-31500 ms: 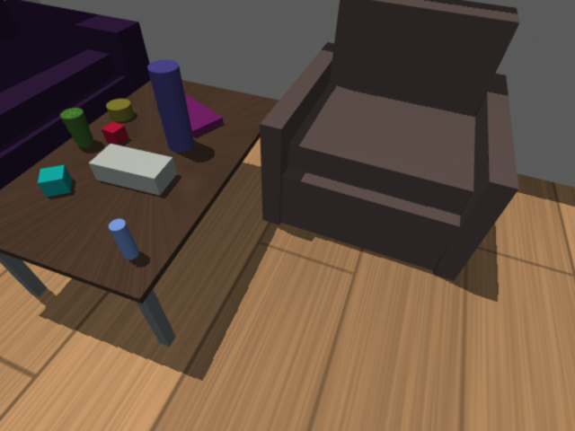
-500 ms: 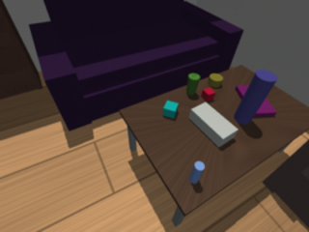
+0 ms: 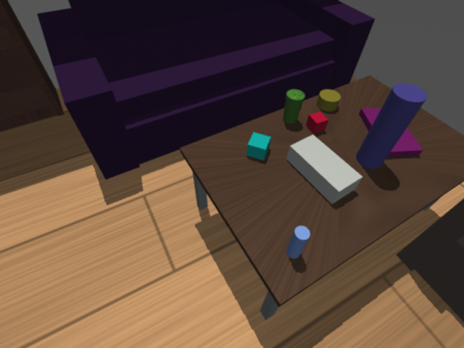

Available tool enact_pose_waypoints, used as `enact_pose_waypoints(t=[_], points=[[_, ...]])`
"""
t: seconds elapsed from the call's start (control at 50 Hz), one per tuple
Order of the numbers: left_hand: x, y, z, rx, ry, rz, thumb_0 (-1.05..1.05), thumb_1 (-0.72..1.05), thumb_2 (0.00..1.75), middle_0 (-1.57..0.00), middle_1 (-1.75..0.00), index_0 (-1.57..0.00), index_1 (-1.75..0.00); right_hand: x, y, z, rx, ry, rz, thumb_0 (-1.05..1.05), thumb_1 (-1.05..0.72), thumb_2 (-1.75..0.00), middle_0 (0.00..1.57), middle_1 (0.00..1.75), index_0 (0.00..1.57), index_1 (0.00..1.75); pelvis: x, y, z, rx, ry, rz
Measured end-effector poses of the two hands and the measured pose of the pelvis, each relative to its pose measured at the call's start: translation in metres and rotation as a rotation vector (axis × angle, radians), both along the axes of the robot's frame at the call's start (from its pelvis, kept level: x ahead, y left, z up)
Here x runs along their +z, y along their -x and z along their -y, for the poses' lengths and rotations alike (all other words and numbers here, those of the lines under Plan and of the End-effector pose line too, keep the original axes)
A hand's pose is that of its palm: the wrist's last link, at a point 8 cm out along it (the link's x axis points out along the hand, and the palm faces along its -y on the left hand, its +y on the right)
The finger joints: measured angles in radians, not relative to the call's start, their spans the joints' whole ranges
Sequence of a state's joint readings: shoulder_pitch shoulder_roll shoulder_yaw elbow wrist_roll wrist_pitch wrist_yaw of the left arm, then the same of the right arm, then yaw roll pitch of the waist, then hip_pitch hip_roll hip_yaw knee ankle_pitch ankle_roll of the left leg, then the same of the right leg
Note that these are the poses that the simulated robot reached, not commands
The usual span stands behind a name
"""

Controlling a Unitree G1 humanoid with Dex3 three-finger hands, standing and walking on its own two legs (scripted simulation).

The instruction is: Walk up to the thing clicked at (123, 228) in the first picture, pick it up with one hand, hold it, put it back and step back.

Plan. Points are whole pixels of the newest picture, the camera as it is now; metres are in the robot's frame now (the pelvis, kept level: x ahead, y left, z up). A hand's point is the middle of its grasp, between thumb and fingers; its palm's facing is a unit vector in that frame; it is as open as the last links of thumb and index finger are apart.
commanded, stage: step back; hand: right
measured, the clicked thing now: (297, 242) +0.44 -0.20 -0.30
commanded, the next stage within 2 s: none
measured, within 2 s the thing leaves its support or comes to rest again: neither
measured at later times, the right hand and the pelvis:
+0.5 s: hand out of the picture +0.00 -0.22 -0.16, palm faces +0.02 +0.91 -0.41, open 7.3 cm; pelvis -0.08 +0.05 -0.02, yaw -3 degrees
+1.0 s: hand out of the picture -0.09 -0.20 -0.15, palm faces -0.05 +0.91 -0.42, open 7.3 cm; pelvis -0.19 +0.07 -0.02, yaw +0 degrees
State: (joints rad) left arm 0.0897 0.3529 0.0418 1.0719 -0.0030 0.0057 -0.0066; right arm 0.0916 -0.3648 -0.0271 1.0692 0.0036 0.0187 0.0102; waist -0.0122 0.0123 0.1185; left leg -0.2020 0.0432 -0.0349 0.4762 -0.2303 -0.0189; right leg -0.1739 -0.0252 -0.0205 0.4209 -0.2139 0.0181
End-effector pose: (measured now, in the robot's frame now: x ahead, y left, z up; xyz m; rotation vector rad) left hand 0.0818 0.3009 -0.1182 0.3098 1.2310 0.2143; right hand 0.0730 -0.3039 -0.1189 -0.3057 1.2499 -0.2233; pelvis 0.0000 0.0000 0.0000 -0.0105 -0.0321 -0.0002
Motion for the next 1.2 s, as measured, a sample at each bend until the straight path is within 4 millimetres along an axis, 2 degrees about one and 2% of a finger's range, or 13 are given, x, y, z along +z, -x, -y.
enact_pose_waypoints(t=[0.12, 0.22, 0.32, 0.46, 0.62, 0.7, 0.8, 0.94, 1.06, 1.2], points=[[-0.008, -0.006, -0.022, -0.041, -0.024, 0.030, 0.00, 0.90, 0.90, -0.21, -0.30, -0.20, -0.30, 0.001, 0.010, 0.000, -0.002, 0.049, 0.014, 0.01, -0.91, -0.90, 0.21, 0.30, 0.21, 0.30, -0.011, 0.020, -0.019, 0.003, -0.009, -0.005], [-0.025, -0.023, -0.046, -0.056, -0.017, 0.102, 0.00, 0.90, 0.90, -0.21, -0.30, -0.20, -0.30, -0.001, 0.041, -0.015, 0.013, 0.105, -0.019, 0.00, -0.91, -0.90, 0.21, 0.30, 0.21, 0.30, -0.026, 0.037, -0.040, 0.014, -0.004, -0.009], [-0.024, -0.015, -0.049, -0.055, -0.008, 0.110, 0.00, 0.91, 0.90, -0.21, -0.30, -0.20, -0.30, 0.008, 0.071, -0.034, 0.013, 0.099, -0.069, 0.01, -0.91, -0.90, 0.21, 0.30, 0.21, 0.30, -0.017, 0.051, -0.045, 0.010, 0.010, -0.020], [-0.022, 0.029, -0.046, -0.095, -0.005, 0.022, 0.00, 0.91, 0.90, -0.21, -0.30, -0.20, -0.30, 0.006, 0.081, -0.045, -0.006, 0.076, 0.016, 0.01, -0.90, -0.90, 0.21, 0.30, 0.21, 0.30, -0.013, 0.072, -0.049, -0.040, 0.009, -0.017], [-0.014, 0.078, -0.034, -0.109, -0.033, 0.012, 0.00, 0.90, 0.90, -0.21, -0.30, -0.20, -0.30, -0.014, 0.097, -0.031, -0.020, 0.028, 0.074, 0.01, -0.90, -0.90, 0.21, 0.30, 0.21, 0.30, -0.022, 0.103, -0.037, -0.052, 0.015, -0.002], [0.000, 0.100, -0.034, -0.085, -0.036, 0.033, 0.00, 0.90, 0.90, -0.21, -0.30, -0.20, -0.30, -0.009, 0.107, -0.031, -0.008, 0.021, 0.069, 0.01, -0.91, -0.90, 0.21, 0.30, 0.21, 0.30, -0.013, 0.117, -0.039, -0.054, -0.023, -0.004], [0.008, 0.111, -0.043, -0.080, -0.052, 0.088, 0.00, 0.90, 0.90, -0.21, -0.30, -0.20, -0.30, -0.004, 0.125, -0.034, 0.033, 0.045, 0.060, 0.01, -0.91, -0.90, 0.21, 0.30, 0.21, 0.30, -0.011, 0.138, -0.047, -0.029, -0.024, -0.018], [-0.011, 0.131, -0.070, -0.057, -0.028, 0.154, 0.00, 0.90, 0.90, -0.21, -0.30, -0.20, -0.30, -0.001, 0.157, -0.056, 0.080, 0.083, 0.058, 0.01, -0.91, -0.90, 0.21, 0.30, 0.21, 0.30, -0.023, 0.176, -0.065, 0.000, -0.026, 0.010], [-0.011, 0.171, -0.074, -0.038, -0.007, 0.108, 0.00, 0.90, 0.90, -0.21, -0.30, -0.20, -0.30, 0.020, 0.186, -0.066, 0.075, 0.087, 0.080, 0.01, -0.91, -0.90, 0.21, 0.30, 0.21, 0.30, -0.010, 0.204, -0.066, -0.016, 0.018, 0.001], [-0.016, 0.232, -0.068, -0.072, -0.014, 0.012, 0.00, 0.90, 0.90, -0.21, -0.30, -0.20, -0.30, 0.025, 0.213, -0.054, 0.060, 0.097, 0.157, 0.01, -0.90, -0.90, 0.21, 0.30, 0.21, 0.30, -0.012, 0.245, -0.058, -0.065, 0.015, -0.004]])
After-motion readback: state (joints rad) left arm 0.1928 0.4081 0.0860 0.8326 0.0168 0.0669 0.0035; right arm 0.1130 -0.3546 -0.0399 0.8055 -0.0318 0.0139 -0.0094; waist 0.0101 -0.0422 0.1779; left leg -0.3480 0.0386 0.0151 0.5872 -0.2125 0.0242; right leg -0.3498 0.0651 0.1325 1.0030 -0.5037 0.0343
